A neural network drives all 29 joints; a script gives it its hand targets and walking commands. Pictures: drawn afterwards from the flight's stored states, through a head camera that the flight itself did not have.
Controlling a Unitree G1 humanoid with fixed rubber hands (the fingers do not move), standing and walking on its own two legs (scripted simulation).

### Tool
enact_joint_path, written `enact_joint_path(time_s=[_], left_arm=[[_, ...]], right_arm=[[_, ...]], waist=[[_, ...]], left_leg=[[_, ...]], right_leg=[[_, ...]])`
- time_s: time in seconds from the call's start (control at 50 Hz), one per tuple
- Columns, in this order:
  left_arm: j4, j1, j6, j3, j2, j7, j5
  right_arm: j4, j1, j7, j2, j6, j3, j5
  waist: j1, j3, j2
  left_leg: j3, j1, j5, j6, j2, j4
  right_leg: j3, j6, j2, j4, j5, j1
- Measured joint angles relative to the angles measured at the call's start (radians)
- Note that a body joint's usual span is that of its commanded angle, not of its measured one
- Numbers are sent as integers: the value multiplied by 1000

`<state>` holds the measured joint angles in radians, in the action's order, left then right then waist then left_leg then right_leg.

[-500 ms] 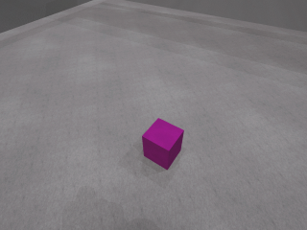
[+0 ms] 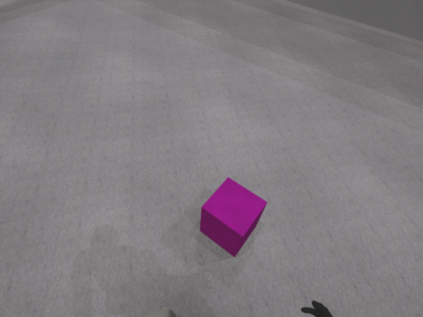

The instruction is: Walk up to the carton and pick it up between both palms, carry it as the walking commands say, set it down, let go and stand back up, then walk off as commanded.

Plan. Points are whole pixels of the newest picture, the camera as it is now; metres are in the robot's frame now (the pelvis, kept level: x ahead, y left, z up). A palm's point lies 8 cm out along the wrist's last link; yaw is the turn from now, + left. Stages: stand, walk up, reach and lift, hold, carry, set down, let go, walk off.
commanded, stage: walk up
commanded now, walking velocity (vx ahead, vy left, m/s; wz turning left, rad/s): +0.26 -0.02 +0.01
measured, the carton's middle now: (231, 217) +0.62 -0.08 -0.63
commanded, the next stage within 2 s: none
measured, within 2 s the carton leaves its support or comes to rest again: neither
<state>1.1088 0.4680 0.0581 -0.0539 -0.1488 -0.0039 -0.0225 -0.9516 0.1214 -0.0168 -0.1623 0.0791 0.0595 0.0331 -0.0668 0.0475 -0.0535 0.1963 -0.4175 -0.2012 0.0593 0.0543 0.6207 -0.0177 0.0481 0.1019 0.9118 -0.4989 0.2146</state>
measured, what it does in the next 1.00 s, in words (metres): walks ahead: right foot, then left foot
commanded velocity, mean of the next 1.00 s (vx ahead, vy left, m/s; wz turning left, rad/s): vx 0.13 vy -0.05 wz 0.00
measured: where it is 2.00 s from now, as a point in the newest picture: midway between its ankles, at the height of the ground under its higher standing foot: outside the picture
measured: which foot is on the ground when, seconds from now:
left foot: down 0.00-0.48, up 0.50-0.72, down 0.74-1.00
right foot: up 0.00-0.44, down 0.46-1.00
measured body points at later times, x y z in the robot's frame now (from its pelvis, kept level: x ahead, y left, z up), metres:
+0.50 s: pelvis +0.12 -0.05 +0.01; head +0.14 -0.05 +0.46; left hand +0.24 +0.16 -0.13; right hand +0.02 -0.25 -0.14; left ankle +0.07 +0.09 -0.71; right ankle +0.15 -0.16 -0.72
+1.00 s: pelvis +0.17 -0.05 +0.02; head +0.18 -0.04 +0.47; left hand +0.17 +0.15 -0.15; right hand +0.22 -0.27 -0.13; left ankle +0.19 +0.05 -0.72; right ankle +0.15 -0.16 -0.72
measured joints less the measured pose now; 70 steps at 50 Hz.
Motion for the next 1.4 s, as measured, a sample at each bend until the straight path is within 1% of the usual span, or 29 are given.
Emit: enact_joint_path(time_s=[0.02, 0.04, 0.06, 0.1, 0.18, 0.22, 0.32, 0.38, 0.42, 0.46, 0.48, 0.5, 0.52, 0.56, 0.6, 0.62, 0.7, 0.72, 0.74, 0.76, 0.8, 0.88, 0.94, 1.08, 1.24, 1.4], left_arm=[[-6, -25, -4, -5, -14, 0, 1], [-13, -51, -7, -7, -27, 0, 2], [-21, -78, -10, -10, -37, 1, 1], [-38, -133, -16, -14, -51, 2, -3], [-74, -228, -41, -28, -66, 7, -8], [-94, -266, -57, -35, -69, 12, -6], [-133, -338, -80, -38, -46, 26, -3], [-140, -358, -75, -29, -25, 30, 2], [-137, -359, -62, -15, -11, 28, 6], [-129, -348, -39, -2, -1, 21, 2], [-120, -343, -26, 2, 10, 15, -3], [-112, -338, -16, 6, 22, 10, -7], [-107, -328, -9, 10, 32, 3, -7], [-96, -307, 12, 6, 45, -21, 4], [-87, -286, 22, 3, 39, -27, 5], [-80, -274, 20, 6, 34, -29, 6], [-51, -241, -6, 18, 24, -37, 12], [-45, -235, -14, 20, 24, -38, 13], [-38, -230, -23, 22, 23, -39, 16], [-30, -228, -32, 21, 17, -39, 20], [-22, -217, -51, 17, 10, -39, 26], [-3, -206, -71, 25, 16, -37, 17], [12, -207, -66, 31, 23, -31, 12], [46, -201, -51, 38, 26, -31, 14], [59, -197, -47, 39, 27, -37, 14], [62, -194, -45, 44, 38, -41, 14]], right_arm=[[-13, 23, 4, 9, 3, -3, 1], [-27, 48, 8, 17, 4, -5, 3], [-39, 73, 11, 24, 3, -5, 4], [-59, 124, 18, 32, 2, -5, 3], [-99, 215, 29, 45, 8, -10, -3], [-120, 258, 34, 51, 5, -10, -3], [-159, 335, 37, 60, -9, -4, 4], [-164, 350, 36, 61, -14, 3, 7], [-162, 352, 31, 59, -17, 7, 9], [-160, 357, 28, 59, -20, 7, 3], [-158, 353, 26, 54, -23, 4, -1], [-155, 342, 25, 48, -28, 1, -5], [-151, 329, 25, 45, -35, 1, -3], [-142, 292, 25, 38, -48, 5, -3], [-136, 245, 23, 26, -55, 6, -4], [-132, 219, 25, 20, -60, 5, -7], [-116, 124, 45, -5, -79, -1, -20], [-112, 109, 46, -12, -82, -3, -20], [-109, 100, 46, -16, -83, -5, -19], [-111, 90, 46, -10, -83, -5, -16], [-107, 85, 43, 3, -83, -12, -12], [-109, 72, 45, 15, -80, -27, -21], [-118, 65, 49, 26, -73, -32, -27], [-157, 81, 56, 32, -62, -31, -31], [-201, 133, 50, 37, -62, -33, -28], [-220, 169, 52, 60, -58, -35, -26]], waist=[[11, 8, -10], [23, 14, -18], [36, 20, -24], [62, 29, -28], [115, 40, -18], [131, 38, -16], [148, 16, -5], [155, -1, 5], [154, -13, 11], [151, -30, 12], [145, -30, 28], [142, -25, 49], [139, -21, 64], [117, -16, 89], [89, -15, 111], [79, -11, 119], [53, 14, 142], [50, 21, 144], [49, 26, 142], [47, 35, 118], [38, 32, 72], [43, 15, 27], [51, 11, 13], [62, -1, 26], [67, -12, 39], [70, -16, 42]], left_leg=[[5, 17, -22, 2, -4, -7], [9, 36, -26, -5, -8, -24], [13, 57, -21, -13, -12, -48], [17, 97, -15, -3, -22, -97], [11, 147, -12, -4, -18, -154], [8, 170, -11, -11, -14, -179], [0, 222, -7, -37, 0, -239], [-3, 248, -16, -59, 14, -256], [-1, 263, -34, -77, 24, -248], [-1, 265, -75, -98, 30, -200], [-10, 255, -110, -97, 45, -148], [-33, 231, -182, -92, 59, -61], [-61, 198, -232, -89, 60, 38], [-99, 144, -262, -94, 51, 168], [-110, 101, -258, -93, 45, 228], [-113, 90, -246, -93, 42, 229], [-129, 90, -160, -86, 27, 88], [-127, 103, -113, -82, 25, 33], [-123, 122, -61, -68, 24, -23], [-116, 136, -50, -50, 13, -37], [-100, 158, -49, -32, -7, -60], [-87, 190, -30, -29, -24, -124], [-81, 218, -7, -28, -36, -177], [-72, 263, 5, -27, -43, -233], [-67, 284, -11, -29, -44, -241], [-66, 295, -26, -32, -43, -242]], right_leg=[[4, -7, -10, 97, 14, 50], [-1, -15, -16, 160, 34, 94], [-12, -23, -17, 192, 57, 131], [-34, -28, -15, 188, 98, 190], [-60, -18, -22, 129, 131, 273], [-60, -14, -18, 85, 158, 295], [-53, -5, -2, -80, 230, 292], [-60, -7, -1, -196, 241, 244], [-73, -13, -7, -290, 235, 188], [-92, -25, -13, -413, 256, 102], [-101, -35, -24, -428, 298, 84], [-114, -47, -36, -408, 291, 74], [-129, -56, -41, -397, 271, 59], [-147, -65, -51, -412, 248, 21], [-156, -60, -63, -441, 253, -11], [-159, -62, -68, -453, 254, -25], [-168, -67, -91, -457, 246, -48], [-171, -66, -96, -445, 237, -49], [-175, -65, -98, -427, 225, -48], [-171, -62, -86, -409, 212, -50], [-157, -57, -67, -404, 202, -56], [-144, -51, -56, -443, 219, -72], [-139, -48, -49, -474, 228, -88], [-130, -42, -49, -527, 242, -128], [-123, -39, -49, -541, 233, -149], [-121, -38, -51, -547, 221, -162]])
